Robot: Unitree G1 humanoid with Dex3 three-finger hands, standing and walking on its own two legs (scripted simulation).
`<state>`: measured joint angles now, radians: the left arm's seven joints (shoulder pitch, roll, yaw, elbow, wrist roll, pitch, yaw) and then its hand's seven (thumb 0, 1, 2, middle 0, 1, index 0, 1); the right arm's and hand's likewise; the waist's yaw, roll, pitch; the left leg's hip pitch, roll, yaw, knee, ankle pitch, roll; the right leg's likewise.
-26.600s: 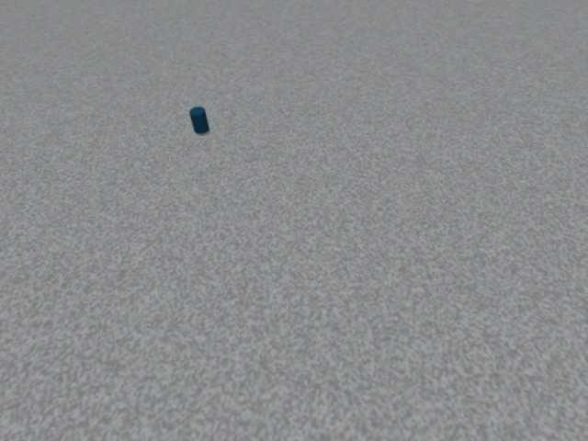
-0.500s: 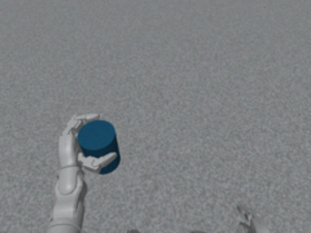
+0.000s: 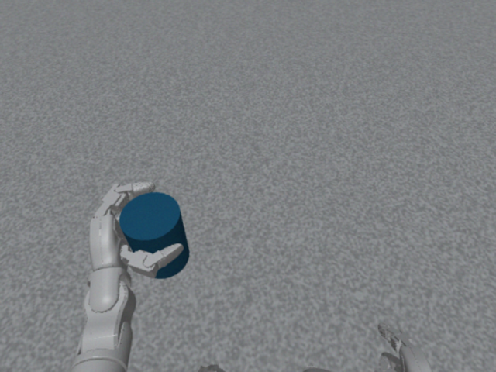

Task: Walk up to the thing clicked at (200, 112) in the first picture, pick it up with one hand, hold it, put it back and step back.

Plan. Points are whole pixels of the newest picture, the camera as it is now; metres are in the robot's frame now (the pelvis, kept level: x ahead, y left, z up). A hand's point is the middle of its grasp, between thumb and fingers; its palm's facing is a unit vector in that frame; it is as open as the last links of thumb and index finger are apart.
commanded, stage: hold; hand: left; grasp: from the side
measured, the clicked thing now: (158, 237) +0.33 +0.17 +0.03
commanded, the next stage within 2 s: crouch in 1.22 s
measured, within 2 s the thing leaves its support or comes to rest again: neither
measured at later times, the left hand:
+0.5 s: hand (148, 227) +0.33 +0.18 +0.06, palm faces +0.22 -0.98 -0.01, open 11.9 cm
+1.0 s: hand (150, 230) +0.32 +0.17 +0.06, palm faces +0.21 -0.98 -0.02, open 11.9 cm
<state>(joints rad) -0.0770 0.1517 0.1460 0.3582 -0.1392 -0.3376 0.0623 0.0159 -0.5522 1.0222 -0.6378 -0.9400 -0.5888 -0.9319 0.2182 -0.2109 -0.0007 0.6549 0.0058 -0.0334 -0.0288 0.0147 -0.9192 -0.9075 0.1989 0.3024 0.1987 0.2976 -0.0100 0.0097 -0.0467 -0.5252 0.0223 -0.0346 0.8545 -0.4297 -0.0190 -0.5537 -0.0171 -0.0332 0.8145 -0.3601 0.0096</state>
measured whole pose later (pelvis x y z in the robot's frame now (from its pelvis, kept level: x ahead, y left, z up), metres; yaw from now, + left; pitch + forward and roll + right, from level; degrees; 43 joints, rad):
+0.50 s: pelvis +0.00 +0.00 +0.00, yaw +0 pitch +6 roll -1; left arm -0.08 0.15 0.14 0.36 -0.13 -0.33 0.07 0.02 -0.55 1.02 -0.64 -0.94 -0.59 -0.94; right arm 0.23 -0.21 0.00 0.66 0.00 -0.03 -0.02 0.01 -0.92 -0.91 0.20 0.30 0.20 0.30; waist -0.01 0.01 -0.05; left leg -0.52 0.02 -0.03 0.86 -0.44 -0.01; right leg -0.55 -0.02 -0.03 0.81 -0.36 0.01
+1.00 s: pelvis +0.00 +0.00 +0.00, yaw +0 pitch +6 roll -1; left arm -0.07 0.15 0.12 0.33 -0.13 -0.33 0.07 0.02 -0.55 1.02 -0.63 -0.95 -0.58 -0.94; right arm 0.22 -0.21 0.00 0.65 0.01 -0.03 -0.02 0.01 -0.92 -0.91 0.20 0.30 0.20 0.30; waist -0.01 0.01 -0.05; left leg -0.53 0.02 -0.04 0.86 -0.43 -0.02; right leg -0.55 -0.02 -0.03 0.81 -0.36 0.01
